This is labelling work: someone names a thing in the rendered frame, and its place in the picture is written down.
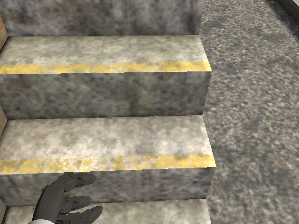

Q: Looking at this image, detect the robot left hand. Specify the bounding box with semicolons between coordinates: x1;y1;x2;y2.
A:
32;172;103;224

